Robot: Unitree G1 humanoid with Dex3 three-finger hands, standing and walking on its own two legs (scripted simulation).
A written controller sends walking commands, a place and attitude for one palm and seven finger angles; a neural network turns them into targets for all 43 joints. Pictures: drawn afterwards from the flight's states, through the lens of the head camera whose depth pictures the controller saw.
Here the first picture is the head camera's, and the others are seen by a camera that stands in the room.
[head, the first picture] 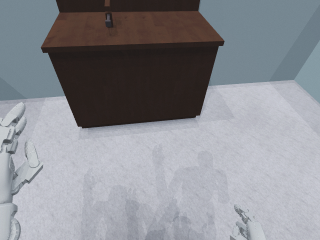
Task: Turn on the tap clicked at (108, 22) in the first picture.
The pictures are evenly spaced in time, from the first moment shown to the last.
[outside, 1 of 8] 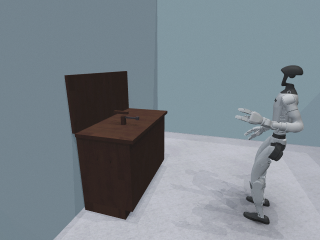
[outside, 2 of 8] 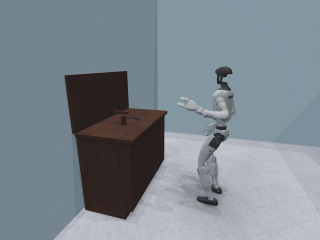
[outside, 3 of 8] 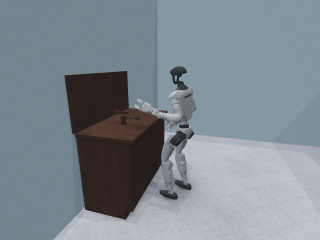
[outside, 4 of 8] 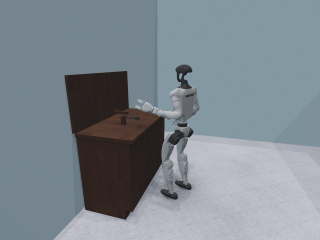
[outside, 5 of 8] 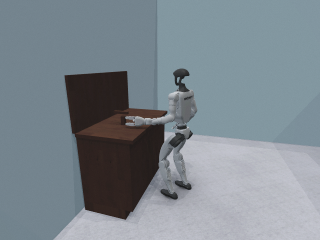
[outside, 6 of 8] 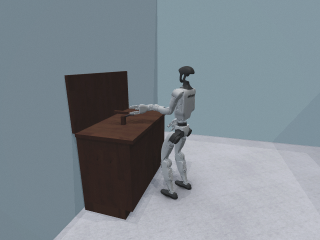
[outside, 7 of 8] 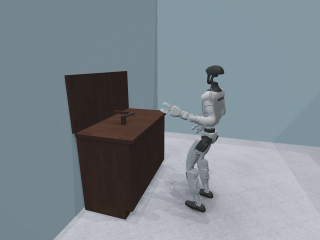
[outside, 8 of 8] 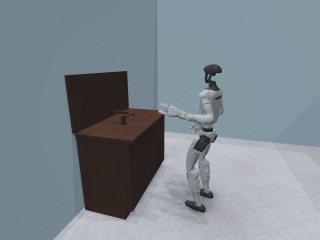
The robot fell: no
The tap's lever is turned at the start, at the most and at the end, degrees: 0 78 78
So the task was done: yes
